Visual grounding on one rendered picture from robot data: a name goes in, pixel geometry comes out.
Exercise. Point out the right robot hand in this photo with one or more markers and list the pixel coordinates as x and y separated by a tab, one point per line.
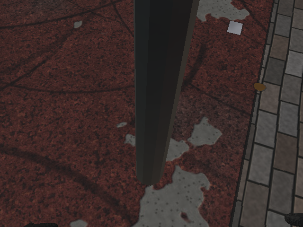
295	219

